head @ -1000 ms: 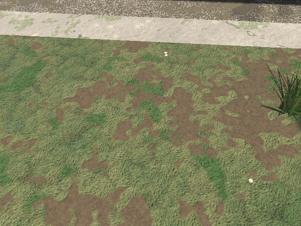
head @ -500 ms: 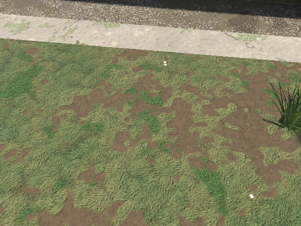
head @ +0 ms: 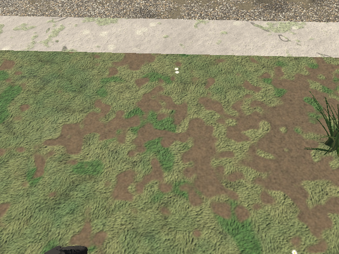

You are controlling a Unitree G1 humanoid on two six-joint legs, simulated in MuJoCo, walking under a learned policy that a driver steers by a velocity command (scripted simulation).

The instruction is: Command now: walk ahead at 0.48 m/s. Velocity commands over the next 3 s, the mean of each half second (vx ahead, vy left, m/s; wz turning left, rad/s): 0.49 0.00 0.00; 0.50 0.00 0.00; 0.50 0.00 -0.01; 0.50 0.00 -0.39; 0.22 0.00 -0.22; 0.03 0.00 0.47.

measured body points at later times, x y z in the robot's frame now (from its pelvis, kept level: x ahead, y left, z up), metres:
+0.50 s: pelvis +0.30 +0.03 +0.01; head +0.33 +0.04 +0.45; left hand +0.23 +0.30 -0.14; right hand +0.51 -0.19 -0.09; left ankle +0.43 +0.14 -0.72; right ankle +0.12 -0.09 -0.71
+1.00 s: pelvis +0.58 +0.03 +0.02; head +0.60 +0.03 +0.47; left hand +0.79 +0.26 -0.09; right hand +0.53 -0.23 -0.12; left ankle +0.43 +0.14 -0.71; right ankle +0.75 -0.10 -0.69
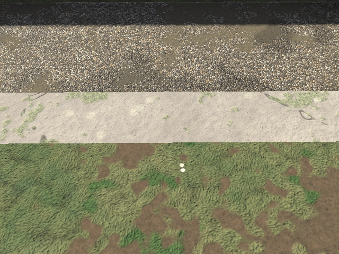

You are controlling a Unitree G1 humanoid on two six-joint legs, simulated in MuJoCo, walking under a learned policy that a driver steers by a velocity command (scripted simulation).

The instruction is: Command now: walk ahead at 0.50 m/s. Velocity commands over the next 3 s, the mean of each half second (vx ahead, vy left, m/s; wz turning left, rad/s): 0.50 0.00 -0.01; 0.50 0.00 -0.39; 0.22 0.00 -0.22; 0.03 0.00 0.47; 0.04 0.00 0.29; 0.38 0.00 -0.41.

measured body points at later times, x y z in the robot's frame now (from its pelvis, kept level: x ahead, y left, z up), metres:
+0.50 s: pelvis +0.28 -0.02 +0.01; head +0.30 -0.02 +0.46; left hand +0.24 +0.24 -0.13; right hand +0.47 -0.26 -0.10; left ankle +0.47 +0.13 -0.69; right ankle +0.17 -0.12 -0.73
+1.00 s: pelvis +0.55 +0.01 +0.01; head +0.56 +0.00 +0.46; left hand +0.76 +0.23 -0.10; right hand +0.49 -0.25 -0.13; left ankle +0.48 +0.12 -0.73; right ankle +0.68 -0.18 -0.67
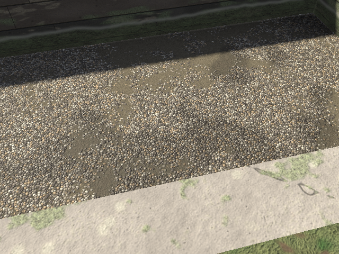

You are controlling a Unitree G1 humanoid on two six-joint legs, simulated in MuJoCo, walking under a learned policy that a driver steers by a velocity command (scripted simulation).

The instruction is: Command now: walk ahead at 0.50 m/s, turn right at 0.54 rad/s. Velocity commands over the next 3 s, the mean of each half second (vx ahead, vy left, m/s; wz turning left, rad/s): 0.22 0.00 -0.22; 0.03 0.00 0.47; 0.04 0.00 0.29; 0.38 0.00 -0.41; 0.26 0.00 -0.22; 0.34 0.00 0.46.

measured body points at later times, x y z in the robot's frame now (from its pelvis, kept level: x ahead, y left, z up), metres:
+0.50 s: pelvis +0.17 -0.05 +0.00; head +0.20 -0.06 +0.44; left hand +0.33 +0.18 -0.13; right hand +0.24 -0.33 -0.14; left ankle +0.23 +0.12 -0.70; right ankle +0.20 -0.12 -0.74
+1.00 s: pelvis +0.19 +0.01 +0.00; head +0.23 +0.04 +0.45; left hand +0.29 +0.32 -0.12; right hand +0.36 -0.25 -0.10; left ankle +0.18 +0.10 -0.74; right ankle +0.23 -0.15 -0.67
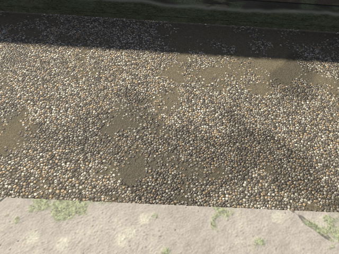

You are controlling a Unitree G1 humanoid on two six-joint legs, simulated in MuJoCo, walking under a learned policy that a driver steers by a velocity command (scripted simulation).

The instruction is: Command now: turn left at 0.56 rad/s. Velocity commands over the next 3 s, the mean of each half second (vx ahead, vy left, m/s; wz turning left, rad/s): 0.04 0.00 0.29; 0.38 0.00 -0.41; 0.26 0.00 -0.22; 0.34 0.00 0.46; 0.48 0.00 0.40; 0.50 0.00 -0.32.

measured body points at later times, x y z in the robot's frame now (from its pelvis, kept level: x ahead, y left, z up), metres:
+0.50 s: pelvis -0.01 -0.04 -0.01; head +0.01 -0.04 +0.44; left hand +0.06 +0.23 -0.13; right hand +0.16 -0.29 -0.12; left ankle -0.06 +0.10 -0.73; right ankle +0.02 -0.16 -0.74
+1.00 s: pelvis +0.12 -0.09 -0.03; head +0.15 -0.11 +0.42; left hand +0.29 +0.15 -0.13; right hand +0.14 -0.38 -0.16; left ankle +0.01 +0.08 -0.64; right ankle +0.18 -0.18 -0.74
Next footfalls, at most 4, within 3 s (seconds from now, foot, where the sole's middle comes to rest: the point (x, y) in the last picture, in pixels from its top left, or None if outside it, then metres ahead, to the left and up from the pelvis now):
0.20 right None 0.06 -0.15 -0.78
0.52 left None -0.03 0.10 -0.78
0.90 right None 0.22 -0.18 -0.78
1.36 left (172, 252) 0.44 -0.02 -0.78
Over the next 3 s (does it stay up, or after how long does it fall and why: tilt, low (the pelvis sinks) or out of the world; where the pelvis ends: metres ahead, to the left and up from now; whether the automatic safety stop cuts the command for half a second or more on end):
stays up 0.43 -0.13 -0.01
